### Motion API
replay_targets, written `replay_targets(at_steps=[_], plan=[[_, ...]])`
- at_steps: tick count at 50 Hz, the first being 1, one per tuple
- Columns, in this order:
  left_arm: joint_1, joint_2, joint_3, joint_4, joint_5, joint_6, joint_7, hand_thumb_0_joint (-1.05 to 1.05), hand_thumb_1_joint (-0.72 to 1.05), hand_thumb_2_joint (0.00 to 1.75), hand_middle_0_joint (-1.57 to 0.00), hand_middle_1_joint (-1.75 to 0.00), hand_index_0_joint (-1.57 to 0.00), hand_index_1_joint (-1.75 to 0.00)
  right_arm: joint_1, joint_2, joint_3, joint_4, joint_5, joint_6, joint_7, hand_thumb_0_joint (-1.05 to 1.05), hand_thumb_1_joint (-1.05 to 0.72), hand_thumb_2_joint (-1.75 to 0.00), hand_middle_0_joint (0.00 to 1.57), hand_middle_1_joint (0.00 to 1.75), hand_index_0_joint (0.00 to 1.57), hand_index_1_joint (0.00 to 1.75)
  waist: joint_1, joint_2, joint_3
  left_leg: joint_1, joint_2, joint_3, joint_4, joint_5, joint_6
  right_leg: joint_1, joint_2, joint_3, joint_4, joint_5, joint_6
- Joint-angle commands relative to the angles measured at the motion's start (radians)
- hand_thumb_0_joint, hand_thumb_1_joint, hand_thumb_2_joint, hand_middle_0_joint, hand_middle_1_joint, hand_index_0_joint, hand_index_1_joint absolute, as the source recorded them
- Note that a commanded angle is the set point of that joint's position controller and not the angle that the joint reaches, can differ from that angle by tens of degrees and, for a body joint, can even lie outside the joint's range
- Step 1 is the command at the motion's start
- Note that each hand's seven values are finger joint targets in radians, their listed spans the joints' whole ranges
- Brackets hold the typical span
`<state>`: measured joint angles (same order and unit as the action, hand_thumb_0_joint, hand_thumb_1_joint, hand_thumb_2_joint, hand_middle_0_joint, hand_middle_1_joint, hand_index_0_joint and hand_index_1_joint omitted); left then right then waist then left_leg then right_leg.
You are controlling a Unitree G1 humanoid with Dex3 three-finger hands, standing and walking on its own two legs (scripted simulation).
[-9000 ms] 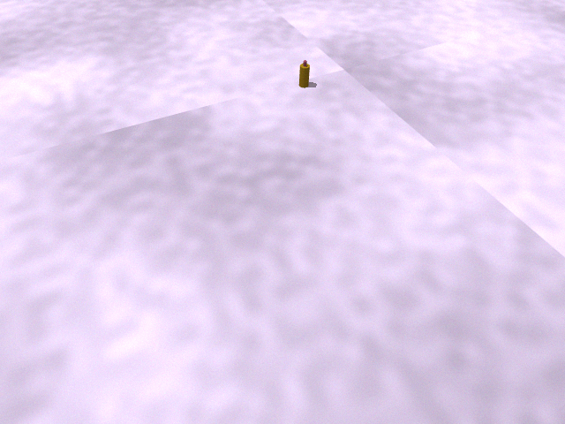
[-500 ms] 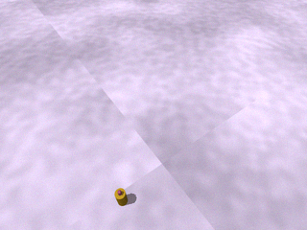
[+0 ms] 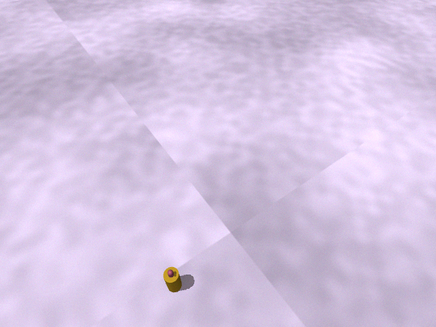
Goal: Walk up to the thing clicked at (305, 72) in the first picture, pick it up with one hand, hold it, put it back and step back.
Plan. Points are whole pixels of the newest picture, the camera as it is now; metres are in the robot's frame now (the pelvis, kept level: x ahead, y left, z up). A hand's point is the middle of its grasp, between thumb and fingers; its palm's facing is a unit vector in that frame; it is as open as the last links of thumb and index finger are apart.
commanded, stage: stand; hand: left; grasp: from the side
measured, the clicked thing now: (172, 278) +0.41 +0.20 -0.70
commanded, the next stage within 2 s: go down in 0.34 s
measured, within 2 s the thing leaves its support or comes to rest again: neither
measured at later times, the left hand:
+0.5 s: hand out of the picture +0.08 +0.25 -0.16, palm faces +0.01 -0.94 -0.33, open 7.5 cm
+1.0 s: hand out of the picture +0.14 +0.28 -0.21, palm faces +0.07 -0.95 -0.30, open 16.4 cm
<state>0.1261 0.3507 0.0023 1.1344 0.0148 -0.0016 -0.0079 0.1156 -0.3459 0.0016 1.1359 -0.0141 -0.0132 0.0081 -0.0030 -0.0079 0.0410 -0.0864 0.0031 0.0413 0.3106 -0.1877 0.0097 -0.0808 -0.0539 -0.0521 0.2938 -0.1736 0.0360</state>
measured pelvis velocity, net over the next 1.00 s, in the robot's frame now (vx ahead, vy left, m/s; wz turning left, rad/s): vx -0.02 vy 0.00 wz -0.01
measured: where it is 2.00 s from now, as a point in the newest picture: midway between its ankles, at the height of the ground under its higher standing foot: outside the picture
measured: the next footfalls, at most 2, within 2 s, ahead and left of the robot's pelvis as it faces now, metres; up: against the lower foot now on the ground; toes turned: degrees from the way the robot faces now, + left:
none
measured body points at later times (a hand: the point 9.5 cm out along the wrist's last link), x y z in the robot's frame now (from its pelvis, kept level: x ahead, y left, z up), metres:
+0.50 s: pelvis +0.00 +0.00 +0.00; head +0.02 +0.00 +0.45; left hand +0.08 +0.30 -0.14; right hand +0.08 -0.30 -0.13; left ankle -0.01 +0.11 -0.75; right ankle -0.01 -0.14 -0.75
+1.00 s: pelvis -0.02 +0.00 -0.07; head +0.07 +0.01 +0.37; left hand +0.13 +0.32 -0.18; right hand +0.10 -0.27 -0.18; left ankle -0.01 +0.11 -0.75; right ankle -0.01 -0.14 -0.75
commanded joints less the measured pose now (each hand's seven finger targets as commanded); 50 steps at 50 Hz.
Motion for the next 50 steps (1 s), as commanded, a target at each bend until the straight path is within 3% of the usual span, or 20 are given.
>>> replay_targets(at_steps=[1, 21, 22, 23, 24, 25, 26, 28, 30, 31, 32, 33, 35, 37, 40, 44, 45, 50], plan=[[-0.034, 0.207, 0.038, -0.058, -0.001, -0.024, 0.015, 0.0, 0.9, 0.9, -0.2, -0.3, -0.2, -0.3, -0.046, -0.222, -0.036, -0.062, 0.004, -0.019, -0.018, 0.0, -0.9, -0.9, 0.2, 0.3, 0.2, 0.3, 0.007, 0.019, -0.051, -0.018, 0.14, -0.114, -0.058, 0.163, 0.01, 0.009, -0.103, 0.086, -0.036, 0.12, -0.046], [-0.033, 0.213, 0.038, -0.064, -0.001, -0.027, 0.018, 0.0, 0.9, 0.9, -0.2, -0.3, -0.2, -0.3, -0.044, -0.216, -0.036, -0.065, 0.005, -0.018, -0.016, 0.0, -0.9, -0.9, 0.2, 0.3, 0.2, 0.3, 0.004, 0.006, -0.059, -0.001, 0.139, -0.114, -0.049, 0.191, 0.01, 0.006, -0.103, 0.081, -0.031, 0.134, -0.044], [-0.039, 0.209, 0.038, -0.063, -0.001, -0.027, 0.019, 0.0, 0.82, 0.82, -0.28, -0.22, -0.24, -0.22, -0.042, -0.22, -0.038, -0.066, 0.004, -0.017, -0.017, 0.0, -0.9, -0.9, 0.2, 0.29, 0.2, 0.29, -0.002, 0.013, -0.055, -0.005, 0.139, -0.112, -0.046, 0.191, 0.011, 0.009, -0.105, 0.085, -0.035, 0.138, -0.044], [-0.39, 0.057, 0.044, -0.414, -0.056, -0.122, 0.036, 0.0, 0.74, 0.74, -0.2, -0.14, -0.16, -0.14, -0.014, -0.05, 0.005, -0.35, 0.074, -0.062, -0.037, 0.0, -0.98, -0.93, 0.2, 0.3, 0.2, 0.3, -0.112, 0.02, 0.027, -0.117, 0.002, 0.003, 0.019, 0.044, 0.0, -0.235, 0.05, 0.012, 0.04, 0.079, -0.043], [-0.509, 0.094, 0.058, -0.341, -0.054, -0.114, 0.043, 0.0, 0.66, 0.66, -0.12, -0.06, -0.08, -0.06, 0.038, -0.078, -0.001, -0.292, 0.073, -0.059, -0.046, 0.0, -1.02, -0.93, 0.2, 0.3, 0.2, 0.3, -0.096, -0.008, -0.018, -0.118, 0.0, -0.002, 0.041, 0.014, 0.002, -0.195, 0.046, 0.004, 0.054, 0.054, -0.041], [-0.348, 0.15, 0.102, -0.167, -0.043, -0.073, 0.048, 0.0, 0.58, 0.58, -0.04, -0.02, -0.02, -0.02, 0.072, -0.107, -0.013, -0.279, 0.07, -0.047, -0.05, 0.0, -1.04, -0.94, 0.2, 0.3, 0.2, 0.3, -0.078, -0.021, 0.001, -0.158, -0.006, -0.003, 0.057, -0.017, 0.003, -0.206, 0.052, -0.007, 0.064, 0.007, -0.051], [-0.247, 0.193, 0.14, -0.1, -0.033, -0.053, 0.04, 0.0, 0.5, 0.5, -0.02, -0.04, -0.02, -0.04, 0.08, -0.113, -0.027, -0.306, 0.073, -0.038, -0.049, 0.0, -1.01, -0.93, 0.2, 0.3, 0.2, 0.3, -0.033, -0.019, 0.004, -0.203, -0.003, 0.002, 0.088, 0.001, -0.001, -0.214, 0.054, -0.013, 0.09, -0.001, -0.054], [-0.342, 0.281, 0.192, -0.166, -0.003, -0.061, 0.028, 0.0, 0.34, 0.34, -0.02, -0.06, -0.03, -0.05, 0.119, -0.114, -0.053, -0.344, 0.06, -0.043, -0.062, 0.0, -1.01, -0.93, 0.2, 0.3, 0.2, 0.3, -0.026, -0.022, -0.156, -0.196, -0.003, -0.004, 0.159, 0.061, 0.001, -0.21, 0.048, 0.002, 0.155, 0.062, -0.051], [-0.184, 0.26, 0.224, -0.07, 0.038, -0.039, -0.002, 0.0, 0.21, 0.18, -0.02, -0.06, -0.03, -0.05, 0.156, -0.108, -0.075, -0.37, 0.038, -0.048, -0.05, 0.0, -0.99, -0.92, 0.2, 0.3, 0.2, 0.3, -0.017, 0.021, -0.235, -0.25, -0.01, -0.01, 0.242, 0.12, -0.004, -0.228, 0.043, 0.007, 0.238, 0.122, -0.055], [-0.11, 0.245, 0.248, -0.054, 0.051, -0.029, -0.017, 0.0, 0.17, 0.17, -0.03, -0.06, -0.04, -0.05, 0.164, -0.103, -0.084, -0.389, 0.031, -0.048, -0.042, 0.0, -0.98, -0.92, 0.2, 0.3, 0.2, 0.3, 0.011, 0.007, -0.262, -0.282, -0.012, -0.014, 0.279, 0.146, -0.006, -0.228, 0.045, 0.007, 0.276, 0.134, -0.057], [-0.056, 0.259, 0.277, -0.088, 0.056, -0.024, -0.024, 0.0, 0.1, 0.15, -0.03, -0.06, -0.04, -0.05, 0.172, -0.098, -0.09, -0.408, 0.032, -0.047, -0.039, 0.0, -0.97, -0.92, 0.2, 0.3, 0.2, 0.3, 0.039, 0.04, -0.312, -0.287, -0.015, -0.012, 0.293, 0.18, -0.012, -0.206, 0.044, 0.011, 0.295, 0.158, -0.062], [-0.068, 0.264, 0.289, -0.131, 0.053, -0.018, -0.028, 0.0, 0.07, 0.13, -0.04, -0.05, -0.05, -0.04, 0.159, -0.093, -0.091, -0.439, 0.033, -0.048, -0.036, 0.0, -0.97, -0.92, 0.2, 0.3, 0.2, 0.3, 0.042, 0.08, -0.324, -0.295, -0.018, -0.008, 0.303, 0.178, -0.016, -0.211, 0.043, 0.015, 0.307, 0.149, -0.064], [-0.12, 0.215, 0.264, -0.176, 0.05, -0.001, -0.038, 0.0, -0.06, 0.09, -0.05, -0.05, -0.06, -0.04, 0.132, -0.078, -0.085, -0.477, 0.032, -0.052, -0.031, 0.0, -0.97, -0.91, 0.2, 0.3, 0.2, 0.3, 0.031, 0.088, -0.28, -0.358, -0.008, -0.021, 0.331, 0.142, -0.024, -0.292, 0.051, 0.007, 0.338, 0.09, -0.068], [-0.124, 0.226, 0.286, -0.187, 0.048, 0.013, -0.052, 0.0, -0.15, 0.08, -0.05, -0.05, -0.06, -0.04, 0.111, -0.082, -0.088, -0.518, 0.035, -0.058, -0.025, 0.0, -0.96, -0.91, 0.2, 0.3, 0.2, 0.3, 0.018, 0.067, -0.251, -0.429, 0.0, -0.031, 0.381, 0.072, -0.02, -0.371, 0.056, 0.001, 0.38, 0.016, -0.068], [-0.077, 0.236, 0.314, -0.286, 0.034, 0.006, -0.079, 0.0, -0.33, 0.04, -0.06, -0.05, -0.07, -0.04, 0.112, -0.077, -0.095, -0.563, 0.037, -0.073, -0.022, 0.0, -0.94, -0.91, 0.2, 0.3, 0.2, 0.3, 0.014, 0.051, -0.293, -0.507, 0.005, -0.037, 0.462, 0.017, -0.012, -0.45, 0.057, -0.001, 0.462, -0.036, -0.066], [-0.059, 0.224, 0.313, -0.475, 0.02, 0.0, -0.11, 0.0, -0.45, 0.02, -0.07, -0.06, -0.08, -0.06, 0.124, -0.072, -0.103, -0.606, 0.039, -0.098, -0.036, 0.0, -0.92, -0.9, 0.2, 0.3, 0.2, 0.3, -0.001, 0.086, -0.353, -0.526, 0.014, -0.048, 0.525, 0.003, -0.013, -0.544, 0.055, 0.0, 0.552, -0.057, -0.065], [-0.074, 0.248, 0.331, -0.534, 0.017, 0.002, -0.109, 0.0, -0.5, 0.01, -0.08, -0.06, -0.08, -0.06, 0.123, -0.073, -0.104, -0.616, 0.038, -0.104, -0.041, 0.0, -0.92, -0.9, 0.2, 0.3, 0.2, 0.3, -0.008, 0.082, -0.369, -0.527, 0.018, -0.051, 0.538, 0.002, -0.011, -0.559, 0.056, 0.001, 0.56, -0.058, -0.065], [0.031, 0.227, 0.332, -0.643, 0.016, 0.061, -0.102, 0.0, -0.54, 0.0, -0.09, -0.04, -0.08, -0.04, 0.131, -0.066, -0.099, -0.647, 0.037, -0.127, -0.062, 0.0, -0.91, -0.9, 0.2, 0.3, 0.2, 0.3, -0.019, 0.069, -0.385, -0.555, 0.024, -0.056, 0.581, -0.01, -0.008, -0.592, 0.052, 0.006, 0.597, -0.062, -0.06]])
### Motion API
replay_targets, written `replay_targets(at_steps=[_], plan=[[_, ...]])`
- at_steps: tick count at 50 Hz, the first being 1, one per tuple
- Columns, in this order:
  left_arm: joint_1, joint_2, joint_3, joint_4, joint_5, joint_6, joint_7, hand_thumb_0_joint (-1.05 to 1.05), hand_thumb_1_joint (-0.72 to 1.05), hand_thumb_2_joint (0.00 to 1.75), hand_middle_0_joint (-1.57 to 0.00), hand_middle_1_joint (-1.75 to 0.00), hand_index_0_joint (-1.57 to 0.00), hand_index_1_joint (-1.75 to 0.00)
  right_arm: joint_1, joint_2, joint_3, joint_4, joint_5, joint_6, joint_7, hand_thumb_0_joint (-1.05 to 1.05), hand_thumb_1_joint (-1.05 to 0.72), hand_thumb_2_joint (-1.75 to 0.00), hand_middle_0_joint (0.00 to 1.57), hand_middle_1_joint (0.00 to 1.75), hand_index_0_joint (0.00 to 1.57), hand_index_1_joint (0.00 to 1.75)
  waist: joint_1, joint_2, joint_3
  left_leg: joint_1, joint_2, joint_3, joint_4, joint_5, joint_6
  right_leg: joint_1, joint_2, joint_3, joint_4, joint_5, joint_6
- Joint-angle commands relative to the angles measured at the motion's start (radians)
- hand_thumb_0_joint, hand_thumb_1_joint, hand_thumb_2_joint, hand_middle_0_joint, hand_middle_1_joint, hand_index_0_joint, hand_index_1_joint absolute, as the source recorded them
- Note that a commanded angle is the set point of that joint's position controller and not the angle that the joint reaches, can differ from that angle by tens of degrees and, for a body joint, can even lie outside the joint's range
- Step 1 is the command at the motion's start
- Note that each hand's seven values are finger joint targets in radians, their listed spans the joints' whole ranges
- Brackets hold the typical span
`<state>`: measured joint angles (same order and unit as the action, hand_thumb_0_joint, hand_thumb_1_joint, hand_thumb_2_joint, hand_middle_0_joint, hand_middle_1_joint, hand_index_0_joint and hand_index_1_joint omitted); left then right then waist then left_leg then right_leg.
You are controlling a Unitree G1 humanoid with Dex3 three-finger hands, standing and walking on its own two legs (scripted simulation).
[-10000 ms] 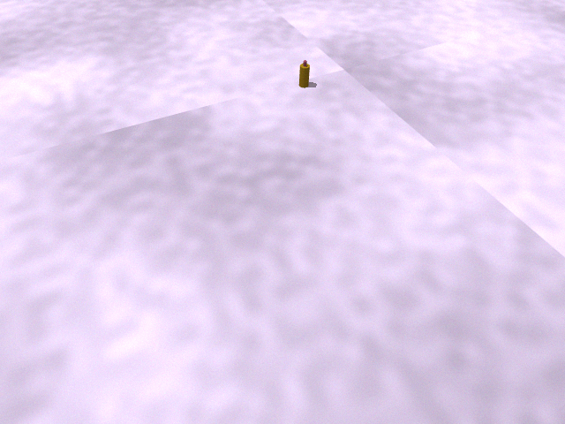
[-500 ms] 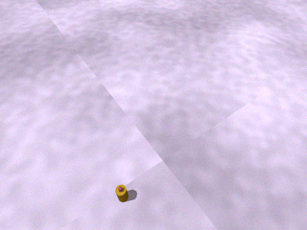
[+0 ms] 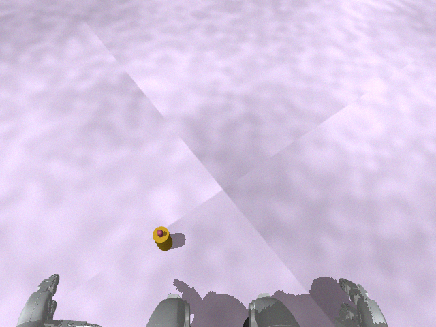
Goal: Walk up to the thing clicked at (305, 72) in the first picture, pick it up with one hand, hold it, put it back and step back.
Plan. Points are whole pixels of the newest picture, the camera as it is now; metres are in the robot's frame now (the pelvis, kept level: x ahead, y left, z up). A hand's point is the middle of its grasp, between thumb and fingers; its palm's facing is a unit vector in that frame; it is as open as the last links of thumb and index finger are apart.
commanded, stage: go down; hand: left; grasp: from the side
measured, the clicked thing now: (162, 237) +0.43 +0.20 -0.62
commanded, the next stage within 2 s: none
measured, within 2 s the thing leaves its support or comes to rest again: neither
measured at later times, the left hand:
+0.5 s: hand (70, 295) +0.19 +0.32 -0.19, palm faces +0.14 -0.96 -0.23, open 17.5 cm
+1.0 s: hand (78, 258) +0.28 +0.35 -0.27, palm faces +0.15 -0.97 -0.17, open 17.3 cm
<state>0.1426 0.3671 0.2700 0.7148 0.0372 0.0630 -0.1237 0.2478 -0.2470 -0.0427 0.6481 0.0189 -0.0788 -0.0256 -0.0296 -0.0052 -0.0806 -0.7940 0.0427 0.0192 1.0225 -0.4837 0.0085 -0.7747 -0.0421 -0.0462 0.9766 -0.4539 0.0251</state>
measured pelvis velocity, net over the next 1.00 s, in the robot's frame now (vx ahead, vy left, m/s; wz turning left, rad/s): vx -0.07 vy -0.01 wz -0.03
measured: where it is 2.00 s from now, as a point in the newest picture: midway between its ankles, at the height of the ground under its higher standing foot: outside the picture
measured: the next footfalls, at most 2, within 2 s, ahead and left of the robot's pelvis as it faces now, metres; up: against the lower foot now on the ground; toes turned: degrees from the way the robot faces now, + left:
none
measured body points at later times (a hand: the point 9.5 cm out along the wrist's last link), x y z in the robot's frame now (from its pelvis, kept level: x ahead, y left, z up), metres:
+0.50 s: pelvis -0.02 +0.00 -0.08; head +0.11 +0.03 +0.35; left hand +0.18 +0.37 -0.17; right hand +0.17 -0.26 -0.16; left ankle +0.01 +0.11 -0.67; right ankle +0.01 -0.14 -0.67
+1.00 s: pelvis -0.07 -0.01 -0.22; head +0.12 +0.03 +0.18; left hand +0.27 +0.40 -0.25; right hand +0.07 -0.29 -0.33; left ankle +0.01 +0.11 -0.67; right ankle +0.01 -0.14 -0.67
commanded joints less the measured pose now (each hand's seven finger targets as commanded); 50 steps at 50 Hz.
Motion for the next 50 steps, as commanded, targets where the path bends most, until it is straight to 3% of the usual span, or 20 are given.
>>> replay_targets(at_steps=[1, 8, 11, 12, 13, 15, 17, 21, 26, 28, 32, 33, 36, 37, 39, 40, 41, 45, 46, 50], plan=[[0.031, 0.211, 0.068, -0.245, -0.01, 0.009, 0.014, 0.0, -0.55, 0.0, -0.08, -0.04, -0.08, -0.04, -0.006, -0.169, -0.053, -0.163, 0.005, -0.065, -0.033, 0.0, -0.91, -0.9, 0.2, 0.3, 0.2, 0.3, 0.002, 0.076, -0.271, 0.158, -0.013, -0.039, -0.126, 0.294, -0.008, 0.09, 0.042, -0.003, -0.075, 0.218, -0.049], [0.089, 0.234, 0.114, -0.339, -0.017, 0.067, 0.018, 0.0, -0.55, 0.0, -0.08, -0.03, -0.08, -0.03, -0.026, -0.148, -0.034, -0.195, -0.006, -0.1, -0.055, 0.0, -0.92, -0.9, 0.2, 0.3, 0.2, 0.3, 0.003, 0.086, -0.242, 0.085, -0.019, -0.038, -0.074, 0.244, -0.004, 0.051, 0.036, -0.004, -0.049, 0.183, -0.044], [0.124, 0.215, 0.109, -0.348, -0.024, 0.076, 0.003, 0.0, -0.54, 0.0, -0.08, -0.04, -0.08, -0.03, -0.036, -0.146, -0.032, -0.216, -0.01, -0.111, -0.058, 0.0, -0.92, -0.9, 0.2, 0.3, 0.2, 0.3, 0.004, 0.093, -0.237, 0.058, -0.02, -0.039, -0.056, 0.228, -0.005, 0.016, 0.038, -0.006, -0.026, 0.165, -0.046], [0.105, 0.247, 0.13, -0.349, -0.023, 0.075, 0.0, 0.0, -0.53, 0.0, -0.08, -0.04, -0.08, -0.03, -0.034, -0.152, -0.031, -0.209, -0.011, -0.114, -0.06, 0.0, -0.92, -0.9, 0.2, 0.3, 0.2, 0.3, 0.001, 0.105, -0.212, 0.045, -0.018, -0.041, -0.058, 0.195, -0.004, -0.006, 0.037, -0.005, -0.021, 0.135, -0.047], [0.063, 0.213, 0.097, -0.359, -0.026, 0.065, -0.011, 0.0, -0.56, 0.0, -0.09, -0.05, -0.09, -0.05, -0.039, -0.146, -0.028, -0.218, -0.013, -0.122, -0.06, 0.0, -0.91, -0.9, 0.2, 0.3, 0.2, 0.3, -0.016, 0.116, -0.213, 0.033, -0.016, -0.049, -0.047, 0.196, -0.007, -0.029, 0.037, -0.007, -0.003, 0.135, -0.048], [0.003, 0.261, 0.155, -0.306, -0.039, 0.03, -0.024, 0.0, -0.57, 0.0, -0.09, -0.03, -0.09, -0.03, -0.033, -0.156, -0.029, -0.198, -0.018, -0.136, -0.058, 0.0, -0.92, -0.9, 0.2, 0.3, 0.2, 0.3, -0.016, 0.109, -0.212, -0.014, -0.013, -0.055, 0.005, 0.221, -0.007, -0.077, 0.036, -0.009, 0.053, 0.148, -0.048], [-0.099, 0.253, 0.152, -0.256, -0.059, -0.029, -0.057, 0.0, -0.59, 0.0, -0.09, -0.03, -0.09, -0.03, -0.042, -0.155, -0.025, -0.192, -0.023, -0.153, -0.055, 0.0, -0.94, -0.91, 0.2, 0.3, 0.2, 0.3, -0.03, 0.099, -0.201, -0.097, -0.013, -0.053, 0.084, 0.198, -0.003, -0.18, 0.035, -0.004, 0.125, 0.123, -0.047], [-0.161, 0.329, 0.224, -0.201, -0.097, -0.177, -0.145, 0.0, -0.59, 0.0, -0.08, -0.04, -0.07, -0.04, -0.038, -0.18, -0.038, -0.189, -0.029, -0.181, -0.046, 0.0, -0.95, -0.91, 0.2, 0.3, 0.2, 0.3, -0.009, 0.112, -0.329, -0.217, -0.023, -0.059, 0.218, 0.126, 0.004, -0.32, 0.03, 0.008, 0.271, 0.065, -0.05], [-0.303, 0.411, 0.27, -0.144, -0.134, -0.319, -0.237, 0.0, -0.59, 0.05, -0.06, -0.08, -0.06, -0.09, -0.034, -0.218, -0.033, -0.171, -0.031, -0.18, -0.042, 0.0, -0.92, -0.9, 0.2, 0.3, 0.2, 0.3, 0.002, 0.153, -0.477, -0.298, -0.017, -0.09, 0.327, 0.079, -0.005, -0.469, 0.022, 0.021, 0.407, 0.017, -0.054], [-0.287, 0.421, 0.291, -0.077, -0.146, -0.343, -0.26, 0.0, -0.61, 0.04, -0.07, -0.09, -0.06, -0.1, -0.038, -0.239, -0.032, -0.149, -0.033, -0.173, -0.041, 0.0, -0.91, -0.9, 0.2, 0.3, 0.2, 0.3, 0.029, 0.175, -0.519, -0.284, -0.012, -0.109, 0.353, 0.106, -0.011, -0.533, 0.026, 0.005, 0.466, 0.022, -0.059], [-0.35, 0.512, 0.368, -0.082, -0.158, -0.374, -0.28, 0.0, -0.6, 0.08, -0.06, -0.1, -0.05, -0.11, -0.024, -0.254, -0.029, -0.128, -0.034, -0.153, -0.036, 0.0, -0.9, -0.9, 0.2, 0.3, 0.2, 0.3, 0.063, 0.173, -0.623, -0.32, -0.021, -0.109, 0.428, 0.176, -0.006, -0.558, 0.025, 0.006, 0.526, 0.062, -0.065], [-0.334, 0.502, 0.375, -0.05, -0.163, -0.376, -0.287, 0.0, -0.6, 0.09, -0.06, -0.1, -0.05, -0.11, -0.019, -0.26, -0.029, -0.114, -0.033, -0.147, -0.034, 0.0, -0.9, -0.9, 0.2, 0.3, 0.2, 0.3, 0.065, 0.164, -0.644, -0.304, -0.019, -0.12, 0.44, 0.219, -0.006, -0.573, 0.026, -0.002, 0.55, 0.088, -0.066], [-0.398, 0.605, 0.455, -0.096, -0.168, -0.391, -0.294, 0.0, -0.55, 0.1, -0.05, -0.1, -0.04, -0.11, -0.023, -0.274, -0.031, -0.116, -0.037, -0.136, -0.034, 0.0, -0.9, -0.9, 0.2, 0.3, 0.2, 0.3, 0.064, 0.149, -0.713, -0.321, -0.02, -0.113, 0.503, 0.301, 0.003, -0.577, 0.029, -0.001, 0.587, 0.145, -0.065], [-0.401, 0.567, 0.434, -0.061, -0.173, -0.392, -0.303, 0.0, -0.55, 0.1, -0.05, -0.1, -0.05, -0.11, -0.025, -0.265, -0.026, -0.105, -0.036, -0.133, -0.033, 0.0, -0.9, -0.9, 0.2, 0.3, 0.2, 0.3, 0.052, 0.132, -0.686, -0.371, -0.022, -0.103, 0.527, 0.294, 0.007, -0.583, 0.03, 0.003, 0.597, 0.15, -0.065], [-0.469, 0.579, 0.464, -0.029, -0.186, -0.407, -0.313, 0.0, -0.55, 0.1, -0.05, -0.11, -0.04, -0.11, -0.025, -0.259, -0.02, -0.093, -0.038, -0.129, -0.03, 0.0, -0.91, -0.9, 0.2, 0.3, 0.2, 0.3, 0.032, 0.083, -0.672, -0.486, -0.028, -0.084, 0.581, 0.249, 0.021, -0.565, 0.032, 0.013, 0.609, 0.141, -0.058], [-0.487, 0.564, 0.455, 0.018, -0.194, -0.412, -0.325, 0.0, -0.53, 0.1, -0.05, -0.1, -0.04, -0.11, -0.021, -0.258, -0.018, -0.076, -0.037, -0.128, -0.028, 0.0, -0.91, -0.9, 0.2, 0.3, 0.2, 0.3, 0.021, 0.069, -0.649, -0.517, -0.025, -0.083, 0.597, 0.219, 0.024, -0.588, 0.033, 0.015, 0.617, 0.12, -0.056], [-0.541, 0.602, 0.468, 0.033, -0.195, -0.423, -0.334, 0.0, -0.52, 0.09, -0.05, -0.1, -0.04, -0.1, -0.017, -0.256, -0.014, -0.073, -0.038, -0.127, -0.028, 0.0, -0.91, -0.9, 0.2, 0.3, 0.2, 0.3, 0.013, 0.053, -0.627, -0.59, -0.025, -0.074, 0.617, 0.153, 0.03, -0.582, 0.031, 0.03, 0.612, 0.074, -0.051], [-0.648, 0.613, 0.432, 0.12, -0.186, -0.456, -0.394, 0.0, -0.54, 0.06, -0.06, -0.1, -0.06, -0.09, -0.015, -0.258, -0.007, -0.049, -0.041, -0.127, -0.023, 0.0, -0.9, -0.9, 0.2, 0.3, 0.2, 0.3, -0.012, 0.097, -0.535, -0.686, -0.018, -0.078, 0.634, -0.076, 0.021, -0.732, 0.03, 0.034, 0.633, -0.123, -0.058], [-0.69, 0.665, 0.452, 0.106, -0.184, -0.468, -0.401, 0.0, -0.52, 0.05, -0.06, -0.1, -0.06, -0.09, -0.009, -0.268, -0.006, -0.052, -0.04, -0.129, -0.023, 0.0, -0.9, -0.9, 0.2, 0.3, 0.2, 0.3, -0.009, 0.105, -0.544, -0.699, -0.015, -0.082, 0.631, -0.117, 0.018, -0.743, 0.031, 0.033, 0.642, -0.154, -0.057], [-0.801, 0.759, 0.493, 0.087, -0.189, -0.495, -0.43, 0.0, -0.53, 0.02, -0.06, -0.07, -0.06, -0.07, -0.003, -0.288, 0.011, -0.052, -0.043, -0.127, -0.019, 0.0, -0.91, -0.9, 0.2, 0.3, 0.2, 0.3, -0.007, 0.18, -0.611, -0.682, -0.011, -0.087, 0.656, -0.146, 0.011, -0.782, 0.031, 0.021, 0.699, -0.167, -0.058]])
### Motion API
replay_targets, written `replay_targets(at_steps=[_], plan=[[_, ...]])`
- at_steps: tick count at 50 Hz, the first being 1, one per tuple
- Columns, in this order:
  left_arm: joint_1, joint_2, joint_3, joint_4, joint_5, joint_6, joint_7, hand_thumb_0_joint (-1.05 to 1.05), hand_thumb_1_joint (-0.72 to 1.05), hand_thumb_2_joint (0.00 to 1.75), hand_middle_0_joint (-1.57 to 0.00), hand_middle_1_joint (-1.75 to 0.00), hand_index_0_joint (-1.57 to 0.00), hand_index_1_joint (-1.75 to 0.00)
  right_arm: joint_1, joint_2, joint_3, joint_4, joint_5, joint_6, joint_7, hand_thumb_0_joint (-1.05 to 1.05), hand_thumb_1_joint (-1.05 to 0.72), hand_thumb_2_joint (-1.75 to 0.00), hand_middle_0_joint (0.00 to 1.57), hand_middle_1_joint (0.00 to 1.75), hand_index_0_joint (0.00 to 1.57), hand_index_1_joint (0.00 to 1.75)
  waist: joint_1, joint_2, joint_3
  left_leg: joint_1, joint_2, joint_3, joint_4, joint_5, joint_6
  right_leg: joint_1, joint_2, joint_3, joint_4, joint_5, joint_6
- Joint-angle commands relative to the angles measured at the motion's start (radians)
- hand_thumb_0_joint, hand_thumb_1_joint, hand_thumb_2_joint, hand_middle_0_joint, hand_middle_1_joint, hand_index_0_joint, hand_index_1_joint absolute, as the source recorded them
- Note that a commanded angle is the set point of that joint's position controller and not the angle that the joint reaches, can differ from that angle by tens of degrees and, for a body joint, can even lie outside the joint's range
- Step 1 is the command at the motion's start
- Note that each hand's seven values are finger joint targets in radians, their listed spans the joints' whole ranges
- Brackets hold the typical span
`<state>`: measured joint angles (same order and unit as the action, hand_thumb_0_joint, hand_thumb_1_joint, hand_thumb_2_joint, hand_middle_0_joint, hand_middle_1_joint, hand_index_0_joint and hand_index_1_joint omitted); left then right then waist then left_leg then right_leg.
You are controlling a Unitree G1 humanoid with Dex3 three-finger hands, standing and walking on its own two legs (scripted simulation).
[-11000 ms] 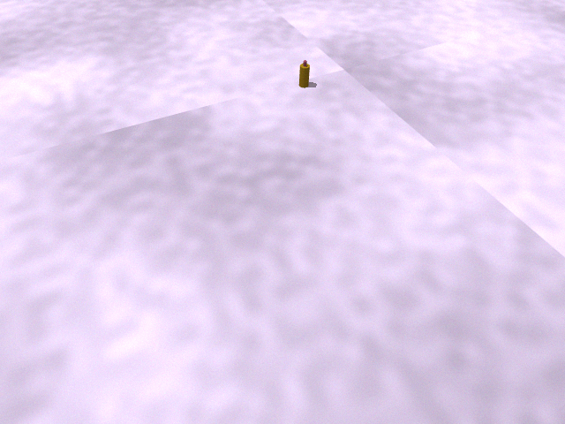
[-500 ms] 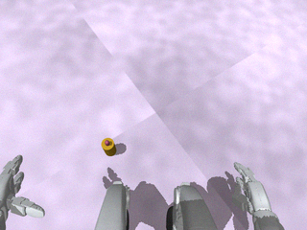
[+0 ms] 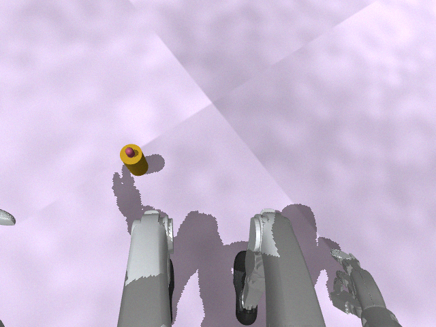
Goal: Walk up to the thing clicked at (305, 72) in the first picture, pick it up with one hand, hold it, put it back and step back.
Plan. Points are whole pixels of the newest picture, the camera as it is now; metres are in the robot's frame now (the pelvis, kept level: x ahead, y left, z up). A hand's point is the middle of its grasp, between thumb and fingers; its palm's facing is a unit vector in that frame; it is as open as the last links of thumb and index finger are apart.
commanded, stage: go down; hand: left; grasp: from the side
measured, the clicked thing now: (134, 159) +0.49 +0.23 -0.40
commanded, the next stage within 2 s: approach in 1.44 s
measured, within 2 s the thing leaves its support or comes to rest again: neither
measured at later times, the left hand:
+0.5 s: hand out of the picture +0.38 +0.40 -0.08, palm faces +0.18 -0.98 -0.11, open 17.5 cm
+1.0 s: hand out of the picture +0.40 +0.41 -0.09, palm faces +0.17 -0.98 -0.09, open 17.4 cm
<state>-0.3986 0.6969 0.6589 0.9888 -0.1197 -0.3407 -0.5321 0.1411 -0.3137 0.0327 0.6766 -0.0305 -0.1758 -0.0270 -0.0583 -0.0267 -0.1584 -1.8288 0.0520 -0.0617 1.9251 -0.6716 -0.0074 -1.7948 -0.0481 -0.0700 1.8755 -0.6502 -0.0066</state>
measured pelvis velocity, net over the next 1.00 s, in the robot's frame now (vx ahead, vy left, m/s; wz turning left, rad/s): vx -0.02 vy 0.01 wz -0.05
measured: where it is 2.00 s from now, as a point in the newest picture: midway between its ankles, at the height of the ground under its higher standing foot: (204, 302)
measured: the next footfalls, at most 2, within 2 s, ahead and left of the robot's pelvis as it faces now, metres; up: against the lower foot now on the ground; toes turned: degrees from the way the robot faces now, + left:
none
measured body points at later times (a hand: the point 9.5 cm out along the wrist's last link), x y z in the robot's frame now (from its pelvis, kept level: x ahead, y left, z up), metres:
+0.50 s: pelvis -0.01 +0.00 -0.07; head +0.20 +0.06 +0.32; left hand +0.37 +0.45 -0.07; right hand +0.12 -0.28 -0.17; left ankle +0.07 +0.13 -0.45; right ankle +0.08 -0.12 -0.45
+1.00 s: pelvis -0.02 +0.01 -0.11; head +0.19 +0.07 +0.29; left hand +0.39 +0.46 -0.09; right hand +0.10 -0.28 -0.20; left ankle +0.07 +0.13 -0.45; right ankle +0.08 -0.12 -0.45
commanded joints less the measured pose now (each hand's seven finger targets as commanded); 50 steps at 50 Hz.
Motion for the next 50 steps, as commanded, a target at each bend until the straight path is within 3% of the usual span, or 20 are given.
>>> replay_targets(at_steps=[1, 7, 14, 15, 16, 22, 25, 28, 29, 30, 31, 35, 38, 44, 45, 46, 50], plan=[[-0.255, 0.441, 0.112, -0.166, -0.032, -0.093, -0.024, 0.0, -0.53, 0.01, -0.06, -0.07, -0.06, -0.06, 0.104, -0.223, -0.061, -0.081, 0.006, -0.03, -0.018, 0.0, -0.91, -0.9, 0.2, 0.3, 0.2, 0.3, 0.023, 0.198, -0.538, 0.341, -0.021, -0.006, -0.24, 0.037, 0.027, 0.238, 0.038, 0.039, -0.191, 0.024, -0.026], [-0.259, 0.507, 0.147, -0.132, -0.028, -0.087, -0.048, 0.0, -0.55, 0.01, -0.07, -0.06, -0.06, -0.06, 0.105, -0.247, -0.049, -0.063, 0.002, -0.023, -0.021, 0.0, -0.92, -0.91, 0.2, 0.3, 0.2, 0.3, 0.046, 0.261, -0.565, 0.348, -0.02, -0.011, -0.203, 0.092, 0.02, 0.176, 0.039, 0.008, -0.104, 0.078, -0.037], [-0.3, 0.512, 0.162, -0.109, -0.05, -0.083, -0.08, 0.0, -0.56, 0.02, -0.06, -0.04, -0.05, -0.04, 0.105, -0.258, -0.046, -0.06, 0.005, -0.021, -0.017, 0.0, -0.93, -0.91, 0.2, 0.3, 0.2, 0.3, 0.019, 0.238, -0.524, 0.276, -0.019, -0.024, -0.137, 0.112, 0.025, 0.099, 0.039, -0.014, -0.037, 0.097, -0.036], [-0.28, 0.525, 0.182, -0.092, -0.052, -0.083, -0.084, 0.0, -0.55, 0.02, -0.06, -0.05, -0.05, -0.05, 0.102, -0.263, -0.044, -0.065, 0.004, -0.023, -0.016, 0.0, -0.92, -0.91, 0.2, 0.3, 0.2, 0.3, 0.024, 0.239, -0.523, 0.277, -0.019, -0.025, -0.131, 0.124, 0.024, 0.099, 0.039, -0.017, -0.026, 0.106, -0.037], [-0.279, 0.509, 0.172, -0.073, -0.054, -0.084, -0.089, 0.0, -0.56, 0.02, -0.06, -0.05, -0.05, -0.05, 0.112, -0.26, -0.043, -0.054, 0.003, -0.024, -0.014, 0.0, -0.93, -0.91, 0.2, 0.3, 0.2, 0.3, 0.015, 0.212, -0.527, 0.265, -0.02, -0.02, -0.111, 0.13, 0.027, 0.1, 0.041, -0.016, -0.027, 0.107, -0.035], [-0.361, 0.57, 0.198, -0.089, -0.058, -0.098, -0.116, 0.0, -0.56, 0.03, -0.05, -0.05, -0.05, -0.05, 0.121, -0.271, -0.037, -0.049, -0.009, -0.029, -0.012, 0.0, -0.92, -0.91, 0.2, 0.3, 0.2, 0.3, 0.008, 0.211, -0.58, 0.229, -0.024, 0.002, -0.042, 0.168, 0.032, 0.12, 0.04, -0.008, 0.004, 0.134, -0.033], [-0.392, 0.568, 0.178, -0.082, -0.045, -0.094, -0.126, 0.0, -0.54, 0.05, -0.05, -0.06, -0.05, -0.06, 0.117, -0.276, -0.038, -0.039, -0.012, -0.027, -0.012, 0.0, -0.92, -0.91, 0.2, 0.3, 0.2, 0.3, 0.007, 0.261, -0.555, 0.243, -0.018, -0.011, -0.054, 0.107, 0.026, 0.053, 0.039, -0.016, 0.026, 0.091, -0.036], [-0.443, 0.596, 0.187, -0.11, -0.043, -0.092, -0.13, 0.0, -0.51, 0.06, -0.05, -0.06, -0.04, -0.06, 0.133, -0.287, -0.033, -0.029, -0.015, -0.02, -0.011, 0.0, -0.92, -0.91, 0.2, 0.3, 0.2, 0.3, 0.005, 0.318, -0.573, 0.287, -0.014, -0.031, -0.056, 0.123, 0.017, 0.006, 0.035, -0.025, 0.066, 0.11, -0.04], [-0.425, 0.619, 0.208, -0.104, -0.043, -0.088, -0.127, 0.0, -0.51, 0.05, -0.05, -0.05, -0.04, -0.05, 0.129, -0.288, -0.032, -0.037, -0.015, -0.018, -0.01, 0.0, -0.92, -0.91, 0.2, 0.3, 0.2, 0.3, 0.014, 0.309, -0.584, 0.28, -0.015, -0.027, -0.046, 0.142, 0.017, 0.016, 0.036, -0.025, 0.072, 0.121, -0.04], [-0.432, 0.592, 0.193, -0.095, -0.045, -0.084, -0.132, 0.0, -0.53, 0.05, -0.05, -0.05, -0.04, -0.06, 0.134, -0.286, -0.029, -0.034, -0.015, -0.015, -0.01, 0.0, -0.92, -0.91, 0.2, 0.3, 0.2, 0.3, 0.0, 0.309, -0.585, 0.283, -0.017, -0.026, -0.035, 0.163, 0.018, 0.013, 0.034, -0.028, 0.074, 0.137, -0.04], [-0.452, 0.614, 0.203, -0.11, -0.042, -0.084, -0.129, 0.0, -0.53, 0.05, -0.05, -0.05, -0.04, -0.05, 0.123, -0.293, -0.03, -0.043, -0.016, -0.015, -0.01, 0.0, -0.92, -0.91, 0.2, 0.3, 0.2, 0.3, 0.003, 0.309, -0.588, 0.283, -0.017, -0.028, -0.031, 0.162, 0.018, 0.002, 0.033, -0.028, 0.082, 0.136, -0.04], [-0.44, 0.622, 0.198, -0.069, -0.036, -0.075, -0.129, 0.0, -0.53, 0.05, -0.05, -0.05, -0.04, -0.06, 0.117, -0.285, -0.021, -0.043, -0.018, -0.01, -0.008, 0.0, -0.92, -0.91, 0.2, 0.3, 0.2, 0.3, -0.001, 0.263, -0.534, 0.194, -0.023, -0.015, -0.011, 0.092, 0.029, 0.004, 0.036, -0.027, 0.071, 0.078, -0.035], [-0.431, 0.633, 0.212, -0.041, -0.039, -0.076, -0.129, 0.0, -0.53, 0.06, -0.05, -0.06, -0.04, -0.07, 0.115, -0.284, -0.016, -0.052, -0.019, -0.009, -0.005, 0.0, -0.92, -0.91, 0.2, 0.3, 0.2, 0.3, -0.001, 0.227, -0.52, 0.146, -0.026, -0.007, 0.009, 0.087, 0.034, 0.021, 0.038, -0.028, 0.071, 0.07, -0.032], [-0.472, 0.64, 0.199, -0.041, -0.045, -0.082, -0.138, 0.0, -0.52, 0.06, -0.05, -0.06, -0.04, -0.06, 0.1, -0.291, -0.007, -0.065, -0.018, -0.007, -0.004, 0.0, -0.91, -0.91, 0.2, 0.3, 0.2, 0.3, -0.021, 0.226, -0.49, 0.105, -0.026, -0.003, 0.034, 0.046, 0.041, 0.0, 0.042, -0.034, 0.075, 0.04, -0.029], [-0.468, 0.631, 0.191, -0.04, -0.047, -0.082, -0.141, 0.0, -0.5, 0.07, -0.04, -0.06, -0.03, -0.06, 0.12, -0.288, -0.008, -0.045, -0.02, -0.008, -0.002, 0.0, -0.91, -0.91, 0.2, 0.3, 0.2, 0.3, -0.02, 0.218, -0.497, 0.111, -0.025, -0.001, 0.037, 0.047, 0.039, 0.003, 0.043, -0.03, 0.071, 0.036, -0.029], [-0.491, 0.664, 0.204, -0.073, -0.047, -0.088, -0.141, 0.0, -0.51, 0.06, -0.05, -0.06, -0.04, -0.06, 0.107, -0.292, -0.005, -0.06, -0.021, -0.009, -0.003, 0.0, -0.91, -0.91, 0.2, 0.3, 0.2, 0.3, -0.017, 0.243, -0.508, 0.11, -0.024, -0.001, 0.039, 0.038, 0.039, -0.001, 0.044, -0.033, 0.08, 0.03, -0.029], [-0.507, 0.696, 0.215, -0.097, -0.043, -0.087, -0.145, 0.0, -0.5, 0.08, -0.04, -0.07, -0.03, -0.07, 0.129, -0.306, -0.006, -0.049, -0.02, -0.004, -0.003, 0.0, -0.91, -0.91, 0.2, 0.3, 0.2, 0.3, -0.014, 0.302, -0.568, 0.183, -0.022, -0.019, 0.034, 0.101, 0.027, -0.019, 0.04, -0.039, 0.114, 0.083, -0.036]])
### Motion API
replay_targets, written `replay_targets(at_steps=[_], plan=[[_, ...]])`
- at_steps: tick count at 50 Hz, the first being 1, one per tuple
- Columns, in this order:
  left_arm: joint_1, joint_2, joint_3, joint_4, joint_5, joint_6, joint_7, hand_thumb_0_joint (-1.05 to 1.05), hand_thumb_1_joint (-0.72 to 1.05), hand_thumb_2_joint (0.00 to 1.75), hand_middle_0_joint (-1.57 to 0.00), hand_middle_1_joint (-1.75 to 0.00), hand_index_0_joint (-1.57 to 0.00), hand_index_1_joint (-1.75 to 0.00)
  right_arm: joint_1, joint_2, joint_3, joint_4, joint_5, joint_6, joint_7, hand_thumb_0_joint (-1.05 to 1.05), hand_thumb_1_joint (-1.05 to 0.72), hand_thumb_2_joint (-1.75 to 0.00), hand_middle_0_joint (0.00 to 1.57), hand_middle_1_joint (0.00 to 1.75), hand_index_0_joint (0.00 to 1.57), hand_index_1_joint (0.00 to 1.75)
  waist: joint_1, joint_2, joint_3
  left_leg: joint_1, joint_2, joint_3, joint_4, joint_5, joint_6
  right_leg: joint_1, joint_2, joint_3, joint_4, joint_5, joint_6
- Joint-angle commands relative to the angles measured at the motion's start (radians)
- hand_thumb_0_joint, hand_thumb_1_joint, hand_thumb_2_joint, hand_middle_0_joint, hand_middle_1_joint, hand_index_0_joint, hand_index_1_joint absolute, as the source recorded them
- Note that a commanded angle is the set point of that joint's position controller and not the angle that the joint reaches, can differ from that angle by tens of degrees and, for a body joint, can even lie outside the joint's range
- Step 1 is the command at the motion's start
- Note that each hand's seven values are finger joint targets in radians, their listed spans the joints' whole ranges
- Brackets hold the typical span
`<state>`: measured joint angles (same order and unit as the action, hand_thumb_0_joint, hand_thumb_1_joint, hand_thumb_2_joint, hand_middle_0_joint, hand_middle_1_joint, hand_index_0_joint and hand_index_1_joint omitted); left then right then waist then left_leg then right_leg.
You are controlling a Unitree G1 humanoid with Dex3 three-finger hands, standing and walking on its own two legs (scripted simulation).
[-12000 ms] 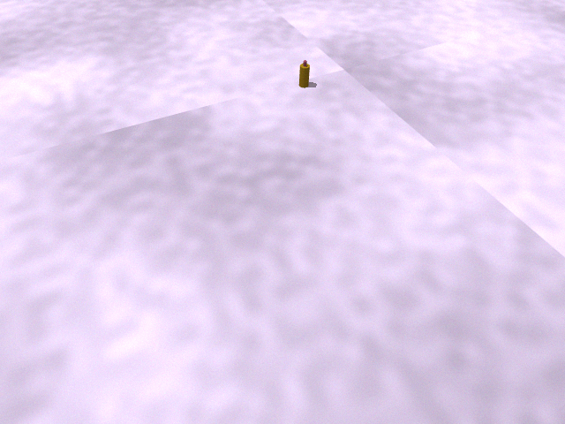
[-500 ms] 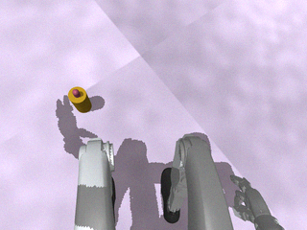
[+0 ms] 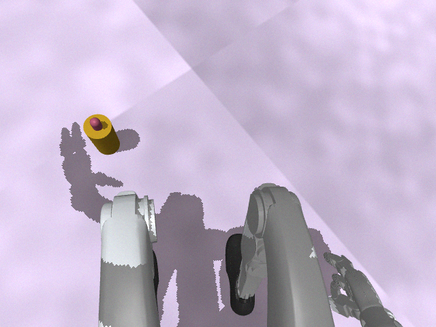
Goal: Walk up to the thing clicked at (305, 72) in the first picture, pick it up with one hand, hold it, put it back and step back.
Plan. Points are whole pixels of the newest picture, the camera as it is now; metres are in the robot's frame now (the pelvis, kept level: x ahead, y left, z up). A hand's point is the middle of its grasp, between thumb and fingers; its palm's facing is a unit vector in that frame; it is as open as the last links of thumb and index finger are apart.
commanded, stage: go down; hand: left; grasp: from the side
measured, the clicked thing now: (102, 133) +0.50 +0.25 -0.29
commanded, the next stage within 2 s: approach in 0.44 s
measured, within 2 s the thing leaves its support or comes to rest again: neither
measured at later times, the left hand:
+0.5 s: hand out of the picture +0.41 +0.43 +0.01, palm faces +0.22 -0.97 -0.08, open 17.2 cm
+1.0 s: hand (10, 135) +0.44 +0.37 -0.14, palm faces +0.20 -0.98 +0.04, open 17.6 cm
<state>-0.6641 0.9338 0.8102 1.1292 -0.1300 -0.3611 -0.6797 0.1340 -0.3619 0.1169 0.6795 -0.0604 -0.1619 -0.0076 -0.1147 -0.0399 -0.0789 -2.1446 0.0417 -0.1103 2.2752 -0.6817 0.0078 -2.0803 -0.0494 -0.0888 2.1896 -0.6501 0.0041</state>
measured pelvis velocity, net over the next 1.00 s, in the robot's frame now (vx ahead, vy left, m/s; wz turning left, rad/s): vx -0.01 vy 0.01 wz -0.08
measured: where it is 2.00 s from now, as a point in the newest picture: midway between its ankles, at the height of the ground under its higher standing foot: (194, 295)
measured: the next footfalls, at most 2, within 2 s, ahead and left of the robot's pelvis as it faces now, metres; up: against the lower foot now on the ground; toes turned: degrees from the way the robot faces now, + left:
none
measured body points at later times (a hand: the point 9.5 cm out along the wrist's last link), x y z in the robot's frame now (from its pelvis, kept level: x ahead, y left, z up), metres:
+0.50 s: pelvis +0.00 +0.00 -0.01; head +0.21 +0.09 +0.38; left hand +0.39 +0.48 +0.01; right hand +0.14 -0.28 -0.10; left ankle +0.09 +0.12 -0.34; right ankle +0.11 -0.13 -0.34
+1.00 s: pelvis -0.01 +0.01 -0.06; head +0.24 +0.12 +0.30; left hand +0.42 +0.42 -0.14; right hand +0.13 -0.27 -0.12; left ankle +0.09 +0.12 -0.34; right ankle +0.11 -0.13 -0.34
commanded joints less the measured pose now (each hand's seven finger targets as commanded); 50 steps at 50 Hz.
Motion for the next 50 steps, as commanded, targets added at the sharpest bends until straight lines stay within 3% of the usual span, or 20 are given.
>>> replay_targets(at_steps=[1, 3, 7, 10, 14, 22, 26, 28, 29, 31, 33, 36, 37, 40, 41, 42, 44, 47, 49, 50], plan=[[-0.216, 0.441, 0.061, -0.209, -0.034, -0.062, 0.004, 0.0, -0.51, 0.08, -0.05, -0.07, -0.04, -0.07, 0.132, -0.254, -0.088, -0.052, 0.011, -0.016, -0.023, 0.0, -0.92, -0.91, 0.2, 0.3, 0.2, 0.3, 0.045, 0.309, -0.634, 0.496, -0.012, 0.026, -0.32, 0.108, 0.011, 0.264, 0.041, -0.024, -0.197, 0.079, -0.046], [-0.208, 0.412, 0.045, -0.204, -0.034, -0.057, -0.001, 0.0, -0.5, 0.08, -0.05, -0.06, -0.04, -0.07, 0.14, -0.256, -0.088, -0.046, 0.01, -0.015, -0.022, 0.0, -0.91, -0.91, 0.2, 0.3, 0.2, 0.3, 0.033, 0.323, -0.622, 0.511, -0.011, 0.022, -0.315, 0.132, 0.008, 0.242, 0.039, -0.028, -0.191, 0.101, -0.048], [-0.218, 0.447, 0.067, -0.234, -0.035, -0.058, 0.003, 0.0, -0.48, 0.07, -0.05, -0.05, -0.04, -0.06, 0.139, -0.262, -0.087, -0.052, 0.011, -0.009, -0.022, 0.0, -0.91, -0.91, 0.2, 0.3, 0.2, 0.3, 0.045, 0.337, -0.622, 0.522, -0.009, 0.014, -0.313, 0.155, 0.006, 0.236, 0.039, -0.028, -0.179, 0.119, -0.049], [-0.197, 0.412, 0.051, -0.202, -0.04, -0.057, -0.001, 0.0, -0.48, 0.07, -0.05, -0.05, -0.03, -0.06, 0.136, -0.26, -0.086, -0.045, 0.013, -0.007, -0.02, 0.0, -0.91, -0.91, 0.2, 0.3, 0.2, 0.3, 0.034, 0.326, -0.569, 0.5, -0.009, 0.003, -0.317, 0.11, 0.008, 0.197, 0.038, -0.032, -0.179, 0.085, -0.048], [-0.204, 0.458, 0.089, -0.227, -0.048, -0.067, 0.0, 0.0, -0.48, 0.07, -0.05, -0.05, -0.04, -0.06, 0.124, -0.269, -0.084, -0.068, 0.013, -0.006, -0.02, 0.0, -0.91, -0.91, 0.2, 0.3, 0.2, 0.3, 0.042, 0.326, -0.592, 0.5, -0.008, 0.001, -0.313, 0.11, 0.008, 0.212, 0.039, -0.033, -0.175, 0.086, -0.046], [-0.213, 0.458, 0.079, -0.188, -0.051, -0.077, -0.018, 0.0, -0.46, 0.09, -0.05, -0.06, -0.03, -0.07, 0.119, -0.27, -0.07, -0.069, 0.003, -0.006, -0.019, 0.0, -0.91, -0.91, 0.2, 0.3, 0.2, 0.3, 0.018, 0.298, -0.574, 0.452, -0.009, 0.02, -0.273, 0.122, 0.015, 0.242, 0.045, -0.032, -0.181, 0.089, -0.042], [-0.226, 0.506, 0.106, -0.214, -0.052, -0.084, -0.022, 0.0, -0.46, 0.09, -0.05, -0.06, -0.03, -0.07, 0.121, -0.283, -0.065, -0.073, 0.0, -0.002, -0.02, 0.0, -0.91, -0.91, 0.2, 0.3, 0.2, 0.3, 0.029, 0.346, -0.609, 0.5, -0.006, 0.011, -0.275, 0.152, 0.008, 0.237, 0.045, -0.036, -0.163, 0.114, -0.045], [-0.231, 0.466, 0.083, -0.215, -0.057, -0.084, -0.028, 0.0, -0.53, 0.07, -0.08, -0.07, -0.05, -0.09, 0.128, -0.281, -0.063, -0.066, 0.003, 0.001, -0.019, 0.0, -0.91, -0.9, 0.2, 0.3, 0.2, 0.3, 0.013, 0.352, -0.597, 0.505, -0.005, -0.003, -0.285, 0.147, 0.006, 0.219, 0.043, -0.046, -0.155, 0.112, -0.045], [-0.219, 0.488, 0.107, -0.216, -0.061, -0.086, -0.024, 0.0, -0.55, 0.02, -0.09, -0.07, -0.06, -0.09, 0.116, -0.284, -0.062, -0.077, 0.001, 0.0, -0.019, 0.0, -0.91, -0.9, 0.2, 0.3, 0.2, 0.3, 0.022, 0.335, -0.601, 0.494, -0.006, 0.002, -0.274, 0.147, 0.008, 0.226, 0.045, -0.043, -0.158, 0.111, -0.043], [-0.209, 0.441, 0.087, -0.155, -0.067, -0.096, -0.026, 0.0, -0.57, 0.03, -0.08, -0.07, -0.06, -0.09, 0.11, -0.28, -0.053, -0.077, -0.001, -0.003, -0.018, 0.0, -0.91, -0.9, 0.2, 0.3, 0.2, 0.3, -0.006, 0.3, -0.543, 0.445, -0.006, 0.0, -0.259, 0.132, 0.012, 0.214, 0.048, -0.048, -0.156, 0.101, -0.041], [-0.21, 0.372, 0.048, -0.108, -0.086, -0.122, -0.032, 0.0, -0.59, 0.03, -0.09, -0.08, -0.06, -0.1, 0.098, -0.271, -0.043, -0.067, -0.005, -0.008, -0.014, 0.0, -0.92, -0.9, 0.2, 0.3, 0.2, 0.3, -0.03, 0.26, -0.474, 0.382, -0.006, 0.001, -0.233, 0.083, 0.019, 0.196, 0.053, -0.053, -0.159, 0.068, -0.038], [-0.231, 0.344, 0.034, -0.044, -0.105, -0.172, -0.026, 0.0, -0.59, 0.03, -0.08, -0.08, -0.06, -0.09, 0.081, -0.277, -0.02, -0.082, -0.017, -0.014, -0.008, 0.0, -0.91, -0.9, 0.2, 0.3, 0.2, 0.3, -0.059, 0.22, -0.431, 0.338, -0.004, -0.006, -0.195, 0.077, 0.021, 0.194, 0.059, -0.066, -0.143, 0.07, -0.034], [-0.223, 0.361, 0.049, -0.027, -0.105, -0.187, -0.019, 0.0, -0.58, 0.02, -0.08, -0.07, -0.06, -0.09, 0.073, -0.282, -0.017, -0.089, -0.022, -0.015, -0.006, 0.0, -0.91, -0.9, 0.2, 0.3, 0.2, 0.3, -0.049, 0.212, -0.442, 0.336, -0.003, -0.004, -0.181, 0.086, 0.02, 0.208, 0.061, -0.067, -0.135, 0.078, -0.032], [-0.25, 0.317, -0.006, 0.044, -0.099, -0.234, -0.005, 0.0, -0.58, 0.03, -0.08, -0.08, -0.06, -0.09, 0.047, -0.293, 0.009, -0.098, -0.038, -0.01, 0.002, 0.0, -0.9, -0.9, 0.2, 0.3, 0.2, 0.3, -0.076, 0.228, -0.41, 0.348, 0.005, -0.026, -0.168, 0.061, 0.012, 0.163, 0.064, -0.086, -0.106, 0.066, -0.034], [-0.253, 0.334, 0.004, 0.057, -0.093, -0.25, 0.004, 0.0, -0.59, 0.04, -0.08, -0.08, -0.06, -0.09, 0.044, -0.301, 0.012, -0.096, -0.047, -0.006, 0.003, 0.0, -0.9, -0.9, 0.2, 0.3, 0.2, 0.3, -0.073, 0.236, -0.406, 0.358, 0.007, -0.029, -0.157, 0.06, 0.009, 0.154, 0.065, -0.087, -0.1, 0.068, -0.034], [-0.266, 0.315, -0.035, 0.074, -0.084, -0.267, 0.01, 0.0, -0.57, 0.04, -0.07, -0.08, -0.06, -0.09, 0.037, -0.296, 0.025, -0.088, -0.054, -0.001, 0.007, 0.0, -0.89, -0.9, 0.2, 0.3, 0.2, 0.3, -0.082, 0.254, -0.396, 0.361, 0.01, -0.037, -0.159, 0.039, 0.006, 0.144, 0.066, -0.093, -0.089, 0.05, -0.035], [-0.287, 0.425, 0.022, 0.06, -0.066, -0.311, 0.039, 0.0, -0.58, 0.05, -0.07, -0.08, -0.05, -0.09, 0.01, -0.311, 0.041, -0.103, -0.073, 0.01, 0.012, 0.0, -0.9, -0.9, 0.2, 0.3, 0.2, 0.3, -0.066, 0.276, -0.422, 0.355, 0.011, -0.028, -0.135, 0.043, 0.006, 0.181, 0.069, -0.095, -0.078, 0.055, -0.033], [-0.302, 0.461, 0.045, 0.033, -0.058, -0.387, 0.073, 0.0, -0.6, 0.06, -0.07, -0.08, -0.05, -0.1, -0.013, -0.318, 0.075, -0.101, -0.102, 0.031, 0.022, 0.0, -0.91, -0.9, 0.2, 0.3, 0.2, 0.3, -0.065, 0.33, -0.45, 0.393, 0.016, -0.027, -0.105, 0.1, -0.004, 0.216, 0.074, -0.105, -0.047, 0.094, -0.031], [-0.261, 0.396, 0.006, 0.1, -0.055, -0.423, 0.088, 0.0, -0.59, 0.07, -0.07, -0.09, -0.05, -0.11, -0.033, -0.324, 0.098, -0.093, -0.121, 0.043, 0.028, 0.0, -0.92, -0.91, 0.2, 0.3, 0.2, 0.3, -0.088, 0.349, -0.418, 0.41, 0.021, -0.039, -0.089, 0.116, -0.012, 0.202, 0.076, -0.116, -0.032, 0.107, -0.031], [-0.3, 0.453, 0.029, 0.035, -0.047, -0.45, 0.104, 0.0, -0.57, 0.09, -0.07, -0.1, -0.04, -0.12, -0.036, -0.329, 0.107, -0.086, -0.132, 0.051, 0.029, 0.0, -0.91, -0.91, 0.2, 0.3, 0.2, 0.3, -0.087, 0.381, -0.445, 0.437, 0.024, -0.046, -0.082, 0.152, -0.017, 0.221, 0.078, -0.122, -0.019, 0.132, -0.032]])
